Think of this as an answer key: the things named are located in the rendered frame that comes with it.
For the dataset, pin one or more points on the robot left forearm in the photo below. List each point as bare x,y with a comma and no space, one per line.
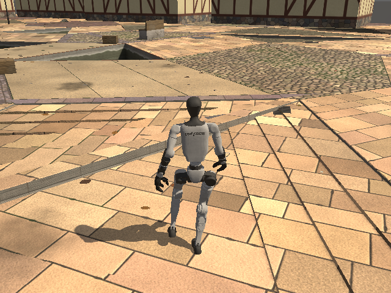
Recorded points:
163,165

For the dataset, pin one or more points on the robot right forearm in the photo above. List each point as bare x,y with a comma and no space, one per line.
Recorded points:
222,158

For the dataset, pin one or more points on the robot right upper arm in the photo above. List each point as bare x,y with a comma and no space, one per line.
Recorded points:
213,128

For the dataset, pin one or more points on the right robot hand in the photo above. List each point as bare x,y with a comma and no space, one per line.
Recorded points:
218,163

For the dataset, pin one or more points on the right robot foot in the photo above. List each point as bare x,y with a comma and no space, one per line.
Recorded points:
197,249

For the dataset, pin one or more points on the robot right thigh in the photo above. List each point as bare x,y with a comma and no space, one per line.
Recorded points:
206,190

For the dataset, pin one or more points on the robot left upper arm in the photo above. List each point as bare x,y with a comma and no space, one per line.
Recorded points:
175,129

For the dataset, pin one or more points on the left robot hand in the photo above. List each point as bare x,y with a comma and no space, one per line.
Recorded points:
158,183

